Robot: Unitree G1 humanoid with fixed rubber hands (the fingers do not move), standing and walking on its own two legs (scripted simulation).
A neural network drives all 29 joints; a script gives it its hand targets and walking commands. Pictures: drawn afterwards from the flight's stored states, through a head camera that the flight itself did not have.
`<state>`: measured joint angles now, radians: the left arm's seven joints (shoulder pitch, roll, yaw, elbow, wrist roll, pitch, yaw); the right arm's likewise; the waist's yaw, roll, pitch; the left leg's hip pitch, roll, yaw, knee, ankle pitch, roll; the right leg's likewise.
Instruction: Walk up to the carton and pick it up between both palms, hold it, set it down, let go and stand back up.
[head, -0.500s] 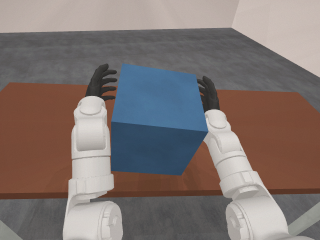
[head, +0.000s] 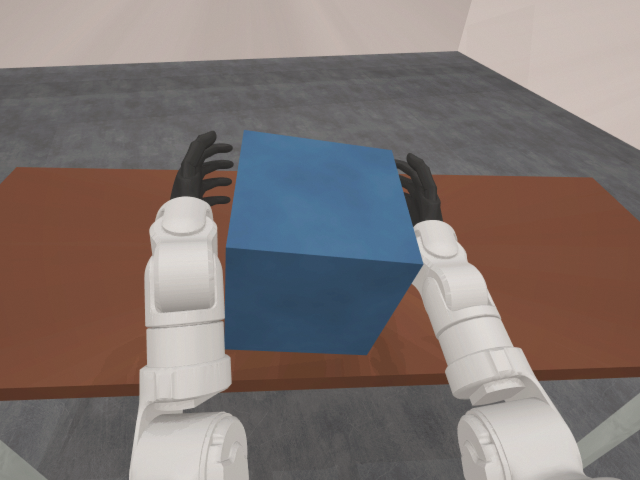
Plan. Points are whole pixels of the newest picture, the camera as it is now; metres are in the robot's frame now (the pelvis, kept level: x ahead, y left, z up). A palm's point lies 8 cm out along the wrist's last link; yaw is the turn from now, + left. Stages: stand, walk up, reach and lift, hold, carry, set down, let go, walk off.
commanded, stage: hold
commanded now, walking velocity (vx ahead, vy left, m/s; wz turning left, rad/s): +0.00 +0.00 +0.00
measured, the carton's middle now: (308, 248) +0.35 +0.00 +0.15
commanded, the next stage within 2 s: none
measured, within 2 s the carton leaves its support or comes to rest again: neither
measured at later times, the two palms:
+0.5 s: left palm (190, 197) +0.35 +0.14 +0.22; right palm (423, 208) +0.37 -0.14 +0.19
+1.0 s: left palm (189, 197) +0.35 +0.13 +0.23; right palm (425, 211) +0.36 -0.14 +0.20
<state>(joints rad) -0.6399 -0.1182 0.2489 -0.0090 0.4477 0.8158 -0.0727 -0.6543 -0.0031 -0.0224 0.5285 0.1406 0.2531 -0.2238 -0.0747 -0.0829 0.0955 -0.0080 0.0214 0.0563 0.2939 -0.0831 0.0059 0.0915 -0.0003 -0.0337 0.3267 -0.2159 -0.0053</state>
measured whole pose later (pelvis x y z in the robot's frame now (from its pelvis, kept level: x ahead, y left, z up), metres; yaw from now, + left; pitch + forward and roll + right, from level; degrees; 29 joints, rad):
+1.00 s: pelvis +0.01 -0.01 +0.00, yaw +1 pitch -12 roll +0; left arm -0.61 -0.09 0.24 -0.06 0.45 0.84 -0.11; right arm -0.64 0.00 0.01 0.46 0.17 0.30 -0.25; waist -0.08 -0.08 0.07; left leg 0.00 0.03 0.04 0.29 -0.09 -0.01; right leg 0.10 0.01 -0.05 0.32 -0.22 -0.02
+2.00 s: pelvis +0.01 -0.01 +0.00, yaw +1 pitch -12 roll +0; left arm -0.59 -0.10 0.25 -0.08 0.45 0.83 -0.12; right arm -0.64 0.00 0.03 0.45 0.17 0.31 -0.26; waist -0.08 -0.09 0.07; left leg 0.02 0.03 0.04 0.28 -0.09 -0.01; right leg 0.13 0.01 -0.05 0.31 -0.22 -0.02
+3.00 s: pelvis +0.01 -0.01 +0.00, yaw +1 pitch -12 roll +0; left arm -0.59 -0.09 0.24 -0.09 0.45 0.82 -0.12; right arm -0.63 0.00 0.02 0.44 0.17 0.29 -0.26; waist -0.08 -0.08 0.07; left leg 0.01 0.03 0.04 0.28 -0.08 -0.01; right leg 0.12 0.01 -0.05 0.30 -0.21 -0.02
